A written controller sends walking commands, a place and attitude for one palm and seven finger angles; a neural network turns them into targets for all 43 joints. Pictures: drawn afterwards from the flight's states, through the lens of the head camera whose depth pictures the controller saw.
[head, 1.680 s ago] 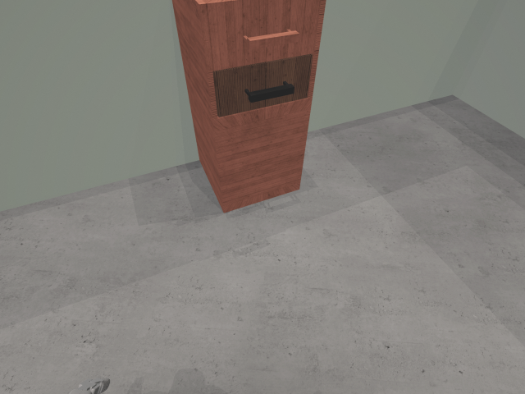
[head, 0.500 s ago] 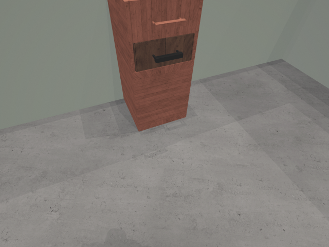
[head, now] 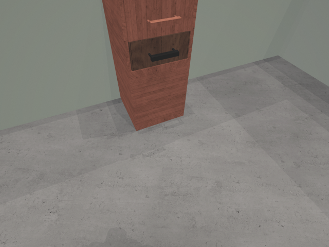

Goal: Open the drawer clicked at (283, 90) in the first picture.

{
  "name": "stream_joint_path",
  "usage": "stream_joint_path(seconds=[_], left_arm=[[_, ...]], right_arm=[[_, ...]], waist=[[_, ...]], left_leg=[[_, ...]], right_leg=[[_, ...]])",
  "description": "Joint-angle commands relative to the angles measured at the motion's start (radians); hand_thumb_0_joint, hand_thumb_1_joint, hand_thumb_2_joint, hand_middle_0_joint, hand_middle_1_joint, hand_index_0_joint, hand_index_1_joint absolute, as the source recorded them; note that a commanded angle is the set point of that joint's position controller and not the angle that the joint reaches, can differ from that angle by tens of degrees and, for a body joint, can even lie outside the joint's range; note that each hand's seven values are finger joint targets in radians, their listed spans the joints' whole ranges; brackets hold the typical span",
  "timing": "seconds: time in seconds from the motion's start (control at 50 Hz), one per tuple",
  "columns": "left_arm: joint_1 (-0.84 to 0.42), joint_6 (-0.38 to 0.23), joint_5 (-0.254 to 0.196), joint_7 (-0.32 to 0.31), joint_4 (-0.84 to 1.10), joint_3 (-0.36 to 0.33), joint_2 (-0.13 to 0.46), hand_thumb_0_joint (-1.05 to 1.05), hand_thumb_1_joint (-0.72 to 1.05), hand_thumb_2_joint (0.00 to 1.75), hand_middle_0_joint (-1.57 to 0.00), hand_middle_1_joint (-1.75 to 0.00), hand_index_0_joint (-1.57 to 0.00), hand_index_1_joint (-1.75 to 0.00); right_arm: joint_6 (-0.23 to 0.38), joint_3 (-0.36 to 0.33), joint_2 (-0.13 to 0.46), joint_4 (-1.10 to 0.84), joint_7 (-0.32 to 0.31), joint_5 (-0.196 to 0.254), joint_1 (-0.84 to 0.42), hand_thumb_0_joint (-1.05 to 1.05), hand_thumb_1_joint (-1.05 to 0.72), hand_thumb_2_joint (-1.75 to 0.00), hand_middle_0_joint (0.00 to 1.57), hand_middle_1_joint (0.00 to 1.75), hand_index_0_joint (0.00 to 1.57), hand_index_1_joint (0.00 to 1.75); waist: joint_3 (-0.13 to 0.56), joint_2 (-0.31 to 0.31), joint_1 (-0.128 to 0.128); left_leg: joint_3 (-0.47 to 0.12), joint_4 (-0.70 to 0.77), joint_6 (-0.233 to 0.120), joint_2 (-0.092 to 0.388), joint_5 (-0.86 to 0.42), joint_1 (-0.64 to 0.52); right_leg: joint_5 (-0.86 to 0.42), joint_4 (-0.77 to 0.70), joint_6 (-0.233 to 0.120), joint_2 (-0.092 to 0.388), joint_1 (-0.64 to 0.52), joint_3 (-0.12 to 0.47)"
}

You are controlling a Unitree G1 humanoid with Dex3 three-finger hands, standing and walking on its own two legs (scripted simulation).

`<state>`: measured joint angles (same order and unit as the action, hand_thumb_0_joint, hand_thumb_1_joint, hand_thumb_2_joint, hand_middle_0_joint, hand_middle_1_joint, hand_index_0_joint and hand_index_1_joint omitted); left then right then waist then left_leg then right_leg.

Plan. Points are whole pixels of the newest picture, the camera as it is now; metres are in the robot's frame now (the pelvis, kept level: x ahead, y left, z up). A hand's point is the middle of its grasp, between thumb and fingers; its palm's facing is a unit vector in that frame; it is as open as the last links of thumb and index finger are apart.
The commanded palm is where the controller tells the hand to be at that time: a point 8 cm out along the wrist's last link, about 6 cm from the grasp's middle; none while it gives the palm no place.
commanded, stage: walk to a spot facing it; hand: left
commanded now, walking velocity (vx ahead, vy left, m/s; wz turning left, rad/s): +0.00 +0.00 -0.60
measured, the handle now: (163, 53) +1.15 +0.09 -0.13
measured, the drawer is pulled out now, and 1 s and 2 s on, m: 0.00 0.00 0.00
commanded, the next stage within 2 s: none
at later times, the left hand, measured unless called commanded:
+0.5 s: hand out of the picture +0.04 +0.15 -0.16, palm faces -0.18 -0.95 -0.24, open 7.4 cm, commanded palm none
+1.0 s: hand (113, 221) +0.22 +0.18 -0.17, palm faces -0.45 -0.87 -0.18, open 7.4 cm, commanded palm none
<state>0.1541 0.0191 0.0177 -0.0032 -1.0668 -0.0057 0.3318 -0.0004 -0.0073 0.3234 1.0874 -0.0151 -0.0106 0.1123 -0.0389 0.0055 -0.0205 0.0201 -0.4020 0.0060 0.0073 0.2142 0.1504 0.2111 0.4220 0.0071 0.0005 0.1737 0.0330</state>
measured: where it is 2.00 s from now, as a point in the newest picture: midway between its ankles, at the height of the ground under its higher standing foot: (212, 227)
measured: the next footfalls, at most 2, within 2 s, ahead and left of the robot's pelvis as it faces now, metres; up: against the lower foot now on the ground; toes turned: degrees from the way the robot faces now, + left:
left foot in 0.82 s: +0.10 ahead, +0.09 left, +0.00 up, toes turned -24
right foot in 1.34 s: +0.23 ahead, -0.23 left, +0.00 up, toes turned -52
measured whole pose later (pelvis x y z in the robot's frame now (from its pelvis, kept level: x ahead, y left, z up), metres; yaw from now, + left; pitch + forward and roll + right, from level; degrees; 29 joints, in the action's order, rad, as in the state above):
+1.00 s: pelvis +0.07 +0.01 +0.00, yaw -32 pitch +0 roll -2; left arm 0.29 0.03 0.05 0.05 -0.95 -0.12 0.28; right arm 0.05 -0.02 0.16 0.95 -0.03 -0.02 0.33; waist 0.03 0.05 -0.03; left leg 0.13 -0.36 -0.03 0.03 0.30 0.06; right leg 0.20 1.16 0.03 0.00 0.61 0.03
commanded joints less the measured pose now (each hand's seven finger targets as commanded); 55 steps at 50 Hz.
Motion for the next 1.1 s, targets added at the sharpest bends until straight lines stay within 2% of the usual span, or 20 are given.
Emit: stream_joint_path(seconds=[0.0,0.06,0.14,0.2,0.22,0.24,0.26,0.32,0.38,0.62,0.7,0.74,0.76,0.78,0.8,0.82,0.86,0.94,1.0,1.08], left_arm=[[0.022,0.012,-0.001,-0.007,0.084,-0.031,0.112,0.0,0.9,0.9,-0.2,-0.3,-0.2,-0.3],[0.034,0.022,0.001,0.002,0.12,-0.042,0.096,0.0,0.9,0.9,-0.2,-0.3,-0.2,-0.3],[0.077,0.033,0.001,0.011,0.156,-0.056,0.046,0.0,0.9,0.9,-0.2,-0.3,-0.2,-0.3],[0.19,0.023,0.005,0.017,0.145,-0.071,0.043,0.0,0.9,0.9,-0.2,-0.3,-0.2,-0.3],[0.232,0.008,0.016,0.012,0.139,-0.086,0.1,0.0,0.9,0.9,-0.2,-0.3,-0.2,-0.3],[0.224,-0.003,0.02,-0.004,0.153,-0.1,0.198,0.0,0.9,0.9,-0.2,-0.3,-0.2,-0.3],[0.227,0.004,0.006,-0.015,0.164,-0.1,0.179,0.0,0.9,0.9,-0.2,-0.3,-0.2,-0.3],[0.09,0.0,-0.001,-0.014,0.206,-0.093,0.101,0.0,0.9,0.9,-0.2,-0.3,-0.2,-0.3],[0.135,-0.015,-0.005,-0.008,0.196,-0.091,0.07,0.0,0.9,0.9,-0.2,-0.3,-0.2,-0.3],[0.237,-0.044,0.01,0.004,0.161,-0.102,0.068,0.0,0.9,0.9,-0.2,-0.3,-0.2,-0.3],[0.182,-0.036,0.012,0.005,0.182,-0.107,0.083,0.0,0.9,0.9,-0.2,-0.3,-0.2,-0.3],[0.112,-0.029,0.005,0.008,0.206,-0.108,0.078,0.0,0.9,0.9,-0.2,-0.3,-0.2,-0.3],[0.079,-0.029,0.003,0.012,0.221,-0.101,0.045,0.0,0.9,0.9,-0.2,-0.3,-0.2,-0.3],[0.098,-0.029,-0.007,0.022,0.235,-0.089,-0.025,0.0,0.9,0.9,-0.2,-0.3,-0.2,-0.3],[0.064,-0.039,-0.003,0.027,0.259,-0.094,-0.02,0.0,0.9,0.9,-0.2,-0.3,-0.2,-0.3],[0.025,-0.038,0.009,0.035,0.272,-0.106,0.01,0.0,0.9,0.9,-0.2,-0.3,-0.2,-0.3],[0.071,-0.025,0.022,0.052,0.214,-0.118,0.01,0.0,0.9,0.9,-0.2,-0.3,-0.2,-0.3],[0.123,-0.003,0.024,0.061,0.178,-0.103,-0.059,0.0,0.9,0.9,-0.2,-0.3,-0.2,-0.3],[0.084,0.001,0.023,0.057,0.182,-0.094,-0.079,0.0,0.9,0.9,-0.2,-0.3,-0.2,-0.3],[-0.03,0.0,0.017,0.062,0.21,-0.077,-0.1,0.0,0.9,0.9,-0.2,-0.3,-0.2,-0.3]], right_arm=[[-0.003,-0.037,0.122,-0.081,-0.014,-0.001,0.055,0.0,-0.9,-0.9,0.2,0.3,0.2,0.3],[-0.008,-0.057,0.139,-0.12,-0.018,-0.004,0.047,0.0,-0.9,-0.9,0.2,0.3,0.2,0.3],[-0.002,-0.077,0.141,-0.165,-0.015,-0.005,0.015,0.0,-0.9,-0.9,0.2,0.3,0.2,0.3],[-0.009,-0.085,0.129,-0.195,-0.014,-0.008,-0.04,0.0,-0.9,-0.9,0.2,0.3,0.2,0.3],[-0.021,-0.082,0.079,-0.205,-0.01,-0.002,-0.034,0.0,-0.9,-0.9,0.2,0.3,0.2,0.3],[-0.025,-0.064,-0.005,-0.243,-0.005,0.0,-0.014,0.0,-0.9,-0.9,0.2,0.3,0.2,0.3],[-0.033,-0.071,0.032,-0.244,-0.009,0.001,-0.026,0.0,-0.9,-0.9,0.2,0.3,0.2,0.3],[-0.03,-0.079,0.038,-0.203,-0.001,-0.003,0.004,0.0,-0.9,-0.9,0.2,0.3,0.2,0.3],[-0.027,-0.075,0.021,-0.189,0.002,-0.014,0.036,0.0,-0.9,-0.9,0.2,0.3,0.2,0.3],[0.017,-0.071,-0.006,-0.252,0.015,-0.013,-0.025,0.0,-0.9,-0.9,0.2,0.3,0.2,0.3],[0.032,-0.069,-0.017,-0.257,0.011,0.0,0.028,0.0,-0.9,-0.9,0.2,0.3,0.2,0.3],[0.042,-0.07,-0.009,-0.223,0.002,0.003,0.14,0.0,-0.9,-0.9,0.2,0.3,0.2,0.3],[0.049,-0.079,0.032,-0.197,-0.012,0.006,0.238,0.0,-0.9,-0.9,0.2,0.3,0.2,0.3],[0.051,-0.1,0.128,-0.183,-0.02,-0.004,0.292,0.0,-0.9,-0.9,0.2,0.3,0.2,0.3],[0.046,-0.108,0.174,-0.203,-0.018,0.001,0.294,0.0,-0.9,-0.9,0.2,0.3,0.2,0.3],[0.047,-0.095,0.148,-0.227,-0.016,-0.007,0.252,0.0,-0.9,-0.9,0.2,0.3,0.2,0.3],[0.06,-0.068,0.053,-0.219,-0.015,-0.01,0.177,0.0,-0.9,-0.9,0.2,0.3,0.2,0.3],[0.085,-0.044,-0.01,-0.185,-0.02,-0.004,0.234,0.0,-0.9,-0.9,0.2,0.3,0.2,0.3],[0.094,-0.032,-0.043,-0.141,-0.028,-0.001,0.332,0.0,-0.9,-0.9,0.2,0.3,0.2,0.3],[0.098,-0.029,-0.046,-0.091,-0.031,-0.008,0.407,0.0,-0.9,-0.9,0.2,0.3,0.2,0.3]], waist=[[0.049,-0.012,0.029],[0.043,-0.074,0.026],[0.047,-0.204,0.005],[0.054,-0.106,-0.058],[0.044,0.126,-0.077],[0.016,0.401,-0.05],[0.031,0.281,-0.059],[0.003,0.141,0.0],[0.078,0.08,-0.001],[0.069,0.114,-0.05],[0.07,0.157,-0.025],[0.069,0.135,0.037],[0.089,0.042,0.087],[0.107,-0.254,0.112],[0.054,-0.333,0.111],[-0.043,-0.216,0.094],[-0.094,-0.121,0.026],[-0.095,-0.139,-0.004],[-0.084,-0.152,0.014],[-0.122,-0.13,0.038]], left_leg=[[-0.047,-0.003,-0.021,0.15,-0.132,-0.039],[-0.078,0.018,-0.054,0.209,-0.085,-0.025],[-0.112,0.049,-0.167,0.354,-0.245,0.025],[0.018,-0.164,-0.089,0.299,-0.198,0.138],[0.109,-0.417,0.002,0.167,0.028,0.233],[0.088,-0.662,0.053,0.015,0.38,0.44],[-0.044,-0.735,0.033,0.036,0.358,0.402],[-0.061,-0.778,0.037,0.075,0.158,0.398],[-0.043,-0.732,0.057,0.071,0.094,0.41],[-0.025,-0.425,0.055,0.041,0.172,0.402],[-0.015,-0.234,0.029,-0.004,0.198,0.203],[-0.003,-0.053,0.017,-0.018,0.093,-0.062],[-0.05,0.038,0.005,0.053,0.127,-0.267],[-0.33,0.177,-0.038,0.295,0.387,-0.398],[-0.513,0.266,-0.093,0.477,0.541,-0.294],[-0.521,0.312,-0.142,0.496,0.558,-0.129],[-0.32,0.295,-0.075,0.367,0.383,-0.035],[-0.04,0.244,0.002,0.251,0.016,-0.032],[0.026,0.189,0.023,0.245,-0.281,-0.115],[0.078,0.172,-0.03,0.278,-0.445,-0.201]], right_leg=[[-0.215,0.035,-0.025,0.085,0.11,0.097],[-0.147,0.148,-0.014,0.036,0.181,0.07],[0.269,0.438,0.011,0.015,0.212,-0.019],[0.102,0.226,-0.002,0.043,0.047,-0.024],[-0.083,-0.008,-0.03,0.14,0.01,0.159],[-0.281,-0.151,-0.113,0.359,0.018,0.548],[-0.217,-0.174,-0.165,0.36,0.054,0.515],[0.005,-0.163,-0.139,0.233,0.107,0.404],[0.092,-0.172,-0.132,0.183,0.001,0.367],[0.277,-0.223,-0.208,0.16,-0.054,0.486],[0.223,-0.191,-0.198,0.13,0.074,0.483],[0.268,-0.12,-0.151,0.065,0.272,0.427],[0.302,-0.005,-0.107,0.004,0.422,0.359],[0.359,0.252,-0.058,-0.115,0.617,0.202],[0.332,0.448,-0.016,-0.065,0.673,0.063],[0.27,0.558,-0.001,-0.009,0.642,0.062],[0.107,0.689,0.012,0.023,0.607,0.04],[-0.063,0.815,0.024,0.032,0.588,0.001],[-0.09,0.842,0.027,0.041,0.646,-0.025],[-0.083,0.727,0.02,0.064,0.706,-0.087]])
